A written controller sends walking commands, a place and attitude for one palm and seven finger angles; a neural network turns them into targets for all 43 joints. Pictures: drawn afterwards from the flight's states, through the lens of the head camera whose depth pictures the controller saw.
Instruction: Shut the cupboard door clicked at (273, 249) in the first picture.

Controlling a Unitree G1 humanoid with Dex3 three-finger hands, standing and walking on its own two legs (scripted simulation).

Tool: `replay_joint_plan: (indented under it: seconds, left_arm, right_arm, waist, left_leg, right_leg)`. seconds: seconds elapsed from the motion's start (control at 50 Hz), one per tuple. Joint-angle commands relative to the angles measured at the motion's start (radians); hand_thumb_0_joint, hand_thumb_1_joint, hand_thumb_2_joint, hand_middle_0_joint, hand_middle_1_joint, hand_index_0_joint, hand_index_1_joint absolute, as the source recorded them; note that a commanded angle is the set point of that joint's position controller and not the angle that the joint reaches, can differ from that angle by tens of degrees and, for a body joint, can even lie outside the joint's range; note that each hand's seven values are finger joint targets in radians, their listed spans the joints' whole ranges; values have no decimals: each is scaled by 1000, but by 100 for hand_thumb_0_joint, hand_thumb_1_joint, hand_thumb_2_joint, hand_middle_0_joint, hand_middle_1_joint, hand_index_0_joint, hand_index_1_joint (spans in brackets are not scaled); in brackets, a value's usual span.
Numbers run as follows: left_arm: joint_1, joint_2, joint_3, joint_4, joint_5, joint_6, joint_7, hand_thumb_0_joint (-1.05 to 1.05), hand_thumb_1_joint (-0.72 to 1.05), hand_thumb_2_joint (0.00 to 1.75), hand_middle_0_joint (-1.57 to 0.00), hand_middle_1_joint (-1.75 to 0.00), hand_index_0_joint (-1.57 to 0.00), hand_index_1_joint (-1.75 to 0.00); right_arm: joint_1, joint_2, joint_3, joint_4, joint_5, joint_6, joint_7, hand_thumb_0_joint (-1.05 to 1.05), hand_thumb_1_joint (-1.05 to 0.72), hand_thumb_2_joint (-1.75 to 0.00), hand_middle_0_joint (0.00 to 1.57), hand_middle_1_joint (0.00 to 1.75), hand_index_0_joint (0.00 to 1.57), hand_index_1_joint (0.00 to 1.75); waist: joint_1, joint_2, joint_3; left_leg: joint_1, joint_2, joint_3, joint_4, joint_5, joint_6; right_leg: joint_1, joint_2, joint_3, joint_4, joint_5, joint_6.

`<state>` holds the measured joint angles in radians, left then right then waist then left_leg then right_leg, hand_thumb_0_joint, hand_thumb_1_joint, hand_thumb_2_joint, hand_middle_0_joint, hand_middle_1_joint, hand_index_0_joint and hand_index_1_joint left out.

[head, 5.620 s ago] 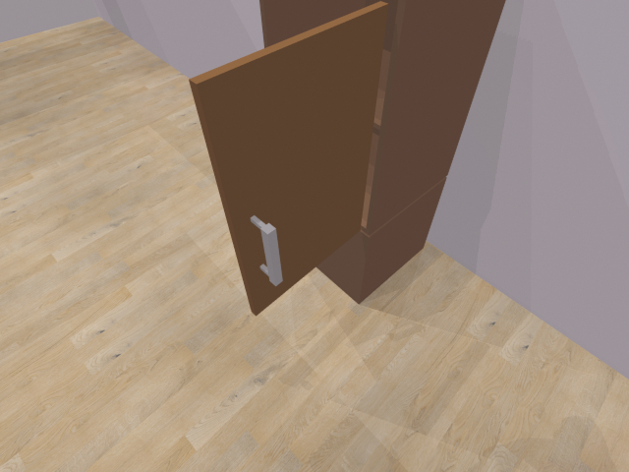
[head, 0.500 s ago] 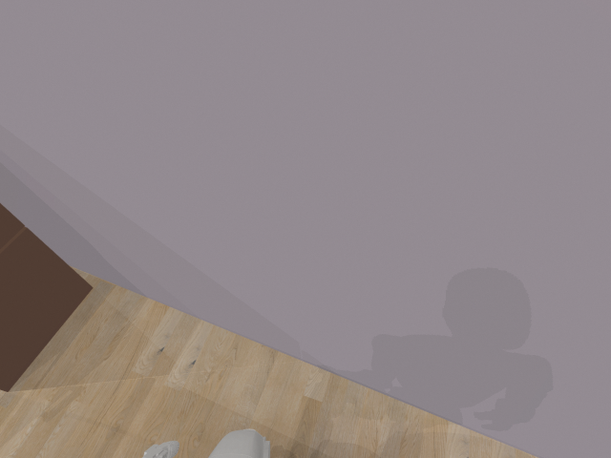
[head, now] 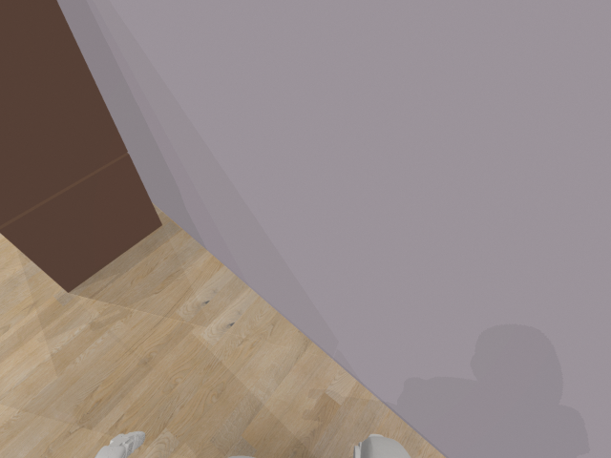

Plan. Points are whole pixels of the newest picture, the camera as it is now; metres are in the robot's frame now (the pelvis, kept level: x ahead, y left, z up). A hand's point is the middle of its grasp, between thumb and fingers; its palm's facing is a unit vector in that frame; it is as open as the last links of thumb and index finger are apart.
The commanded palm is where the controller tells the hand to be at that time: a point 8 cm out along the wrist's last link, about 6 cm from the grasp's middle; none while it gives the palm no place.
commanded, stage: turn to face it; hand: left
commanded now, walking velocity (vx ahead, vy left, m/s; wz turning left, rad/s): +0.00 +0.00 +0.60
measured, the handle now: out of the picture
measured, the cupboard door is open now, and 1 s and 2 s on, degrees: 92 92 92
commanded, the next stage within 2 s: take the last steps up to it in 1.34 s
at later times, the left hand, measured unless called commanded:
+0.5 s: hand out of the picture +0.00 +0.15 -0.17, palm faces +0.35 -0.90 -0.25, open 7.3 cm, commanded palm none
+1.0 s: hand out of the picture +0.01 +0.18 -0.16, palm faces +0.56 -0.78 -0.28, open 7.4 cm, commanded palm none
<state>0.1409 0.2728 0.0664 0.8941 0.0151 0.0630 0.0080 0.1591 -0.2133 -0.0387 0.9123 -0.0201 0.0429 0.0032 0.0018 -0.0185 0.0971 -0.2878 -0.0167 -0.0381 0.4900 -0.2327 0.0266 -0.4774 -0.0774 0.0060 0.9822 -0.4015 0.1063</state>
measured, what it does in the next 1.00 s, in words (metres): steps on the spot, turning left: right foot, then left foot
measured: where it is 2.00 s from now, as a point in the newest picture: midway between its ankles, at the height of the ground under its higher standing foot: outside the picture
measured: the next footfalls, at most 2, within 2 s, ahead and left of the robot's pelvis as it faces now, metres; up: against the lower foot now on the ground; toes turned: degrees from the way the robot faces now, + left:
right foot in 0.14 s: +0.03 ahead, -0.15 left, +0.00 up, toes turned +4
left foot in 0.58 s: +0.01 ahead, +0.08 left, +0.00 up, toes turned +29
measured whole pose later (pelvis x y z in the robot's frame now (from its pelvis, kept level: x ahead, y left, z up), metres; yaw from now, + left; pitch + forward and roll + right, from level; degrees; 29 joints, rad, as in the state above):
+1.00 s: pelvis +0.03 -0.07 -0.01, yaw +36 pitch +2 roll +0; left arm 0.10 0.24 0.05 0.87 0.01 0.04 0.01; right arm 0.19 -0.22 -0.05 0.93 -0.02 0.06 0.01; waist -0.03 0.02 0.09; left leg -0.34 -0.03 -0.12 0.55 -0.24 -0.02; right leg -0.34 -0.03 -0.01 0.67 -0.37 0.09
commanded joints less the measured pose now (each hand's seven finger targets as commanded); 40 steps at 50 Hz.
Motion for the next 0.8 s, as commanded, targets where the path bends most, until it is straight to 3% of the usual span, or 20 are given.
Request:
replay_joint_plan:
  seconds: [0.0, 0.04, 0.08, 0.1, 0.12, 0.14, 0.16, 0.2, 0.24, 0.32, 0.42, 0.48, 0.52, 0.54, 0.56, 0.58, 0.6, 0.64, 0.68, 0.78]
  left_arm:
    - [-33, 53, 12, -95, -2, -33, 3, 0, 90, 90, -20, -30, -20, -30]
    - [-9, 55, 11, -92, -7, -38, 7, 0, 90, 90, -20, -30, -20, -30]
    - [64, 64, 16, -75, -11, -51, 10, 0, 90, 90, -20, -30, -20, -30]
    - [121, 101, 26, -65, -7, -63, 16, 0, 90, 90, -20, -30, -20, -30]
    - [145, 197, 46, -59, 10, -73, 27, 0, 90, 90, -20, -30, -20, -30]
    - [132, 223, 41, -65, 11, -71, 30, 0, 90, 90, -20, -30, -20, -30]
    - [88, 181, 30, -77, 7, -68, 34, 0, 90, 90, -20, -30, -20, -30]
    - [7, 97, 8, -91, -1, -71, 32, 0, 90, 90, -20, -30, -20, -30]
    - [24, 76, 4, -90, -3, -75, 29, 0, 90, 90, -20, -30, -20, -30]
    - [114, 96, 16, -65, 1, -79, 34, 0, 90, 90, -20, -30, -20, -30]
    - [158, 126, 31, -44, 11, -74, 30, 0, 90, 90, -20, -30, -20, -30]
    - [137, 147, 40, -42, 12, -71, 24, 0, 90, 90, -20, -30, -20, -30]
    - [101, 154, 43, -48, 1, -68, 17, 0, 90, 90, -20, -30, -20, -30]
    - [85, 126, 38, -63, -4, -63, 12, 0, 90, 90, -20, -30, -20, -30]
    - [37, 51, 14, -108, -10, -57, 7, 0, 90, 90, -20, -30, -20, -30]
    - [-18, 73, 11, -130, -1, -39, 15, 0, 90, 90, -20, -30, -20, -30]
    - [-33, 77, 15, -125, 3, -33, 15, 0, 90, 90, -20, -30, -20, -30]
    - [-10, 78, 25, -85, 4, -27, 11, 0, 90, 90, -20, -30, -20, -30]
    - [30, 80, 26, -59, 7, -23, 2, 0, 90, 90, -20, -30, -20, -30]
    - [12, 68, 20, -66, 5, -26, 3, 0, 90, 90, -20, -30, -20, -30]
  right_arm:
    - [36, -230, -77, -56, -7, -17, -11, 0, -90, -90, 20, 30, 20, 30]
    - [22, -231, -81, -63, -6, -13, -11, 0, -90, -90, 20, 30, 20, 30]
    - [-10, -219, -83, -73, 2, -11, -12, 0, -90, -90, 20, 30, 20, 30]
    - [-20, -187, -80, -83, 12, -11, -9, 0, -90, -90, 20, 30, 20, 30]
    - [0, -115, -72, -99, 21, -13, -4, 0, -90, -90, 20, 30, 20, 30]
    - [-17, -132, -73, -107, 12, -11, -3, 0, -90, -90, 20, 30, 20, 30]
    - [-1, -147, -77, -102, 9, -3, 1, 0, -90, -90, 20, 30, 20, 30]
    - [17, -132, -74, -41, 3, 19, 9, 0, -90, -90, 20, 30, 20, 30]
    - [8, -108, -63, -41, 4, 24, 18, 0, -90, -90, 20, 30, 20, 30]
    - [-50, -92, -49, -46, 7, 25, 20, 0, -90, -90, 20, 30, 20, 30]
    - [-108, -69, -35, -66, 8, 15, 24, 0, -90, -90, 20, 30, 20, 30]
    - [-75, -81, -36, -69, 10, 6, 23, 0, -90, -90, 20, 30, 20, 30]
    - [9, -117, -47, -51, 4, 0, 22, 0, -90, -90, 20, 30, 20, 30]
    - [94, -191, -66, -34, -2, -9, 19, 0, -90, -90, 20, 30, 20, 30]
    - [164, -298, -94, -29, -7, -10, 14, 0, -90, -90, 20, 30, 20, 30]
    - [194, -317, -91, -9, 0, -4, 4, 0, -90, -90, 20, 30, 20, 30]
    - [152, -290, -84, -19, -2, -9, -6, 0, -90, -90, 20, 30, 20, 30]
    - [36, -240, -68, -58, -4, -15, -20, 0, -90, -90, 20, 30, 20, 30]
    - [-8, -214, -57, -68, -3, -23, -20, 0, -90, -90, 20, 30, 20, 30]
    - [26, -219, -60, -57, -1, -29, -15, 0, -90, -90, 20, 30, 20, 30]
  waist:
    - [-34, 185, -149]
    - [-24, 211, -157]
    - [15, 198, -190]
    - [44, 104, -217]
    - [52, -198, -231]
    - [51, -283, -196]
    - [26, -174, -161]
    - [-24, -197, -93]
    - [-23, -189, -88]
    - [16, -152, -122]
    - [44, -173, -117]
    - [22, -183, -126]
    - [-38, -131, -154]
    - [-88, 47, -207]
    - [-124, 336, -209]
    - [-126, 229, -217]
    - [-103, 168, -184]
    - [-52, 213, -133]
    - [-17, 159, -123]
    - [-19, 127, -138]
  left_leg:
    - [120, 214, -269, -119, 296, 136]
    - [78, 203, -297, -88, 346, 129]
    - [16, 166, -296, -16, 347, 94]
    - [-83, 114, -265, 60, 209, 45]
    - [-296, -30, -88, 276, -157, -43]
    - [-321, -55, -17, 529, -424, -68]
    - [-293, -9, -53, 655, -373, -60]
    - [-307, 27, -28, 762, -235, -86]
    - [-318, 32, 13, 739, -179, -101]
    - [-303, 43, 61, 562, -192, -112]
    - [-213, 34, 129, 319, -217, -92]
    - [-101, 22, 160, 182, -173, -70]
    - [99, 10, 160, 15, 0, -46]
    - [275, 129, 6, -56, 198, 10]
    - [356, 410, -383, -108, 545, 160]
    - [308, 462, -400, -107, 602, 231]
    - [271, 426, -344, -127, 505, 222]
    - [151, 313, -262, -148, 363, 162]
    - [113, 259, -204, -164, 296, 131]
    - [134, 236, -224, -162, 295, 140]
  right_leg:
    - [43, 43, -26, -160, -25, -7]
    - [133, 70, -35, -256, -16, -18]
    - [291, 78, -39, -462, 108, -24]
    - [445, 12, 14, -614, 215, -35]
    - [596, -261, 278, -698, 312, -118]
    - [474, -433, 371, -686, 490, -227]
    - [388, -410, 263, -661, 518, -261]
    - [351, -259, 103, -632, 596, -213]
    - [382, -215, -1, -614, 695, -182]
    - [508, -242, -48, -584, 790, -194]
    - [515, -273, -88, -533, 844, -206]
    - [462, -294, -118, -476, 805, -192]
    - [336, -265, -181, -344, 699, -133]
    - [171, -205, -220, -163, 453, -78]
    - [-96, -52, -201, 87, -245, -9]
    - [-124, -48, -50, 173, -289, -28]
    - [-141, -65, -23, 202, -220, -30]
    - [-115, -53, 8, 221, -84, -18]
    - [-80, -39, 5, 206, -7, -13]
    - [-55, -12, 0, 79, 11, 0]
